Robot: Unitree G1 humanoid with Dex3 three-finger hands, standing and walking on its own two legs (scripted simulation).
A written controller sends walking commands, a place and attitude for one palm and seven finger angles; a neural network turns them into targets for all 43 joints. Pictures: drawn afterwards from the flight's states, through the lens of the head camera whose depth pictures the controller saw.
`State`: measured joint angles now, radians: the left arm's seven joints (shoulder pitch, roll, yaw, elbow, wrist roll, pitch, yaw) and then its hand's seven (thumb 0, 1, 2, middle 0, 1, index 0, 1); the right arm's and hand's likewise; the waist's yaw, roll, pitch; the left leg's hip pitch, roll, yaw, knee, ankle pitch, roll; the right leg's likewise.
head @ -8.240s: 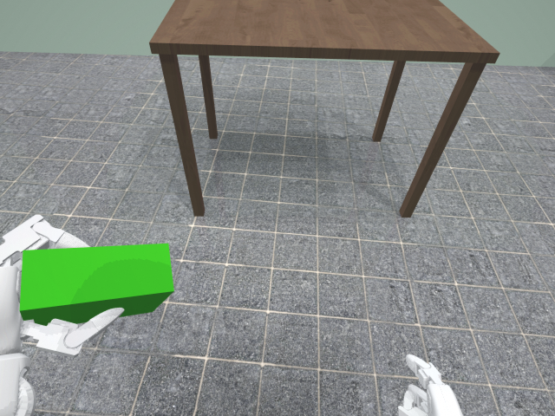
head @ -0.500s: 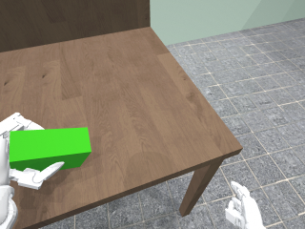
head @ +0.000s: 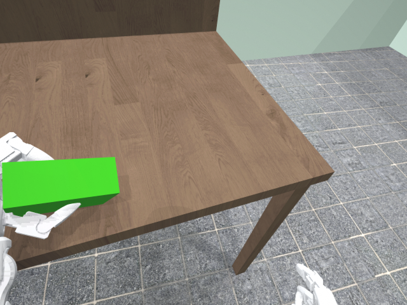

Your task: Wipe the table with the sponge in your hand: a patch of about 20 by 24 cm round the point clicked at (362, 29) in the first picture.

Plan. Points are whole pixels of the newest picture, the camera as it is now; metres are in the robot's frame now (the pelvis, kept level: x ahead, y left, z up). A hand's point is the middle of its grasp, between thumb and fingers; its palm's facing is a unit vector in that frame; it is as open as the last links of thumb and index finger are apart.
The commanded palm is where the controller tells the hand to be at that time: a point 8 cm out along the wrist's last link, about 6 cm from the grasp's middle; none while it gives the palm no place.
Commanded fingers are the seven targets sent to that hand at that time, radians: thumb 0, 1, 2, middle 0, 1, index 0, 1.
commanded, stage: come to a stop and stand still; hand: left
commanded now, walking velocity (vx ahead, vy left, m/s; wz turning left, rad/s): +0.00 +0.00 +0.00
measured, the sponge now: (79, 185) +0.24 +0.23 +0.15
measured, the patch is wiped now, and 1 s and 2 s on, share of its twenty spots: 0.00 0.00 0.00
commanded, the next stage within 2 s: look again from close up in 1.38 s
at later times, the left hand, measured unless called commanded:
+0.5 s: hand (15, 193) +0.21 +0.29 +0.16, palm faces +0.45 -0.82 -0.35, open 9.4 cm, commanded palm +0.15 +0.32 +0.18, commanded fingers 0.00 0.10 1.30 -1.20 -1.60 -1.20 -1.60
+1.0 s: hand (46, 173) +0.24 +0.27 +0.17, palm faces +0.40 -0.82 -0.40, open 9.4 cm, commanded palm +0.19 +0.30 +0.18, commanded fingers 0.00 0.10 1.30 -1.20 -1.60 -1.20 -1.60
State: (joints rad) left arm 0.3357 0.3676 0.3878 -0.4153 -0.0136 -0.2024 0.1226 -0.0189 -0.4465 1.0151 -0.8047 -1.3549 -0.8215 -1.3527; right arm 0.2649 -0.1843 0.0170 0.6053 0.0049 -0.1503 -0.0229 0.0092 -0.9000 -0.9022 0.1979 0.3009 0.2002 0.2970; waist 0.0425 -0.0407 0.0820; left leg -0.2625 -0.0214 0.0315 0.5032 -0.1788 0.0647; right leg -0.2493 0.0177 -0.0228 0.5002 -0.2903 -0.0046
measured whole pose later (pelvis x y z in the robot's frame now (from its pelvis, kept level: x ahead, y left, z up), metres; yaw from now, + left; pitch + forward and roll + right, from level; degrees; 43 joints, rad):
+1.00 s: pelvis +0.03 +0.02 +0.00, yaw +1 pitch +0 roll -1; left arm 0.45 0.38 0.35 -0.50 -0.04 -0.17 0.12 -0.02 -0.45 1.02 -0.80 -1.36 -0.82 -1.36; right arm 0.19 -0.21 0.01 0.58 0.02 -0.10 -0.03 0.01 -0.90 -0.90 0.20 0.30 0.20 0.30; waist 0.02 -0.02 0.03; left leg -0.24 -0.06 0.08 0.42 -0.18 0.08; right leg -0.11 0.06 -0.03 0.40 -0.29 -0.05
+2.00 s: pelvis +0.03 +0.02 +0.01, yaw +1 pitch +0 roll +0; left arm 0.46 0.37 0.34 -0.46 -0.06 -0.13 0.12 -0.02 -0.45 1.03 -0.80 -1.36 -0.82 -1.36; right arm 0.20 -0.18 0.03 0.57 0.01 -0.08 -0.05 0.01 -0.90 -0.90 0.20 0.30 0.20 0.30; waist 0.03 -0.01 0.04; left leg -0.22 -0.07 0.08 0.35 -0.14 0.08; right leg -0.10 0.05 -0.01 0.36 -0.26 -0.04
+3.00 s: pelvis +0.03 -0.13 +0.00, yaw -3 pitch -2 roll -1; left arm 0.52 0.40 0.40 -0.48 -0.06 -0.11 0.14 -0.02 -0.45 1.03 -0.80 -1.37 -0.82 -1.37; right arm 0.21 -0.20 -0.04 0.56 0.01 -0.06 -0.03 0.01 -0.90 -0.90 0.20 0.30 0.20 0.30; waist 0.00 0.07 0.14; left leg -0.17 0.05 0.04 0.48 -0.27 0.06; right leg -0.47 0.15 -0.03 1.26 -0.33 -0.01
